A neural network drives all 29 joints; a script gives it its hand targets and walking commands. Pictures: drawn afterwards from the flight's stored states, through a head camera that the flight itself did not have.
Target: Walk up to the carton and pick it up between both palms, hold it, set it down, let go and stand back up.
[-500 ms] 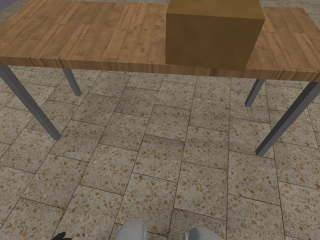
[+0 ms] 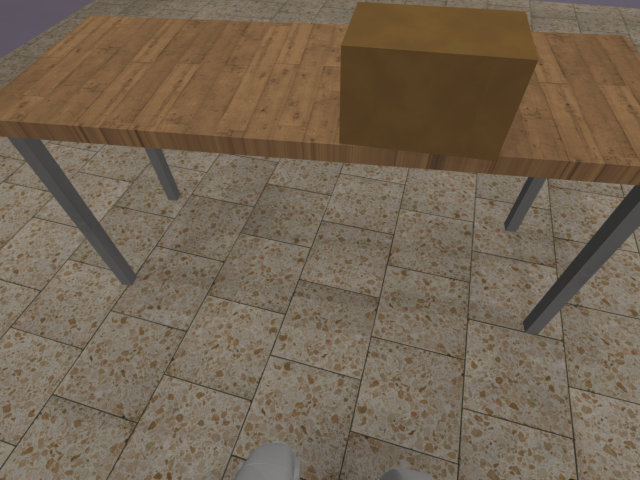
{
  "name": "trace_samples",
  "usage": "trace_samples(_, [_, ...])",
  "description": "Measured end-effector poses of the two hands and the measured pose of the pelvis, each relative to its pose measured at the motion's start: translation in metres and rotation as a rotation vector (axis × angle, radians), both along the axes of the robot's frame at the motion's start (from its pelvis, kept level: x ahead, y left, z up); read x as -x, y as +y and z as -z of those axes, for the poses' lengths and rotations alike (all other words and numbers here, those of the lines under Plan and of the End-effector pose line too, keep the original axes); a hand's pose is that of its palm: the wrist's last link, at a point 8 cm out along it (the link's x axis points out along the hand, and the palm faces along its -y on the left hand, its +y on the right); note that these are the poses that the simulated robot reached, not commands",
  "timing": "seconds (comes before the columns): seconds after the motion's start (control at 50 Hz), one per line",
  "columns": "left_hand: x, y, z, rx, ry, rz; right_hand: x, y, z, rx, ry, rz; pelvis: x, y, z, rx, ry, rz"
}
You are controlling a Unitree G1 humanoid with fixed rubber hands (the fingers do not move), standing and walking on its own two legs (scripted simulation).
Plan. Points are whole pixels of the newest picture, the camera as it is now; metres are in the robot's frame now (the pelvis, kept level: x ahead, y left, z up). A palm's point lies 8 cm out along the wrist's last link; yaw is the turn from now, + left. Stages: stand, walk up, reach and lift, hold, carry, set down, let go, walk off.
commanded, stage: walk up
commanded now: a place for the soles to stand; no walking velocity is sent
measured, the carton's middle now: (426, 81) +0.76 -0.14 +0.09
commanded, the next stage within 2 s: none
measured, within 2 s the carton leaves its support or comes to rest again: neither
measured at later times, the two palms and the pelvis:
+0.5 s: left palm out of the picture +0.11 +0.31 -0.11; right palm out of the picture +0.07 -0.30 -0.10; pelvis +0.02 +0.01 +0.01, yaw -4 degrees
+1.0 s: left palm (107, 464) +0.14 +0.31 -0.09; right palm out of the picture +0.09 -0.27 -0.08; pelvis +0.02 +0.03 +0.04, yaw -5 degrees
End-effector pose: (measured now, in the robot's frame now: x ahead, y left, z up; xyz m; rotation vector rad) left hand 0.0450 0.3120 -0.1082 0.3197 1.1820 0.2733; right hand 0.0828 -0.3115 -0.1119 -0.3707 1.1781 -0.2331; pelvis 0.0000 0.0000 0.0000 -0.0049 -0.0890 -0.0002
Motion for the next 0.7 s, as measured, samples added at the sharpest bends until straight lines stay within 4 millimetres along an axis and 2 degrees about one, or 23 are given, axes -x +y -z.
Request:
trace_samples(0.08, [0.013,0.002,0.004,0.027,0.074,-0.008,-0.002,0.01,-0.009,-0.002,-0.013,0.003,-0.004,0.006,-0.005,-0.026,-0.002,0.01])
trace_samples(0.14, [0.01,0.004,0.006,0.036,0.108,0.0,-0.001,0.012,-0.013,0.0,-0.051,0.009,-0.005,0.01,-0.006,-0.023,0.008,0.024])
trace_samples(0.28, [-0.021,0.002,0.008,0.015,0.035,0.053,0.013,0.002,-0.004,-0.004,-0.011,0.042,-0.004,0.001,0.001,0.004,0.002,0.044])
trace_samples(0.36, [-0.035,0.003,0.006,0.013,0.0,0.059,0.014,0.002,-0.001,-0.007,0.015,0.07,-0.01,0.004,0.001,0.004,0.005,0.048])
trace_samples(0.52, [-0.069,-0.002,0.0,0.046,0.005,0.074,0.012,0.018,-0.01,-0.035,0.008,0.094,-0.019,0.013,-0.011,0.003,0.002,0.065])
trace_samples(0.7, [-0.102,-0.007,-0.012,0.069,-0.036,0.124,-0.001,0.035,-0.021,-0.06,-0.002,0.093,-0.02,0.022,-0.024,-0.005,0.018,0.074])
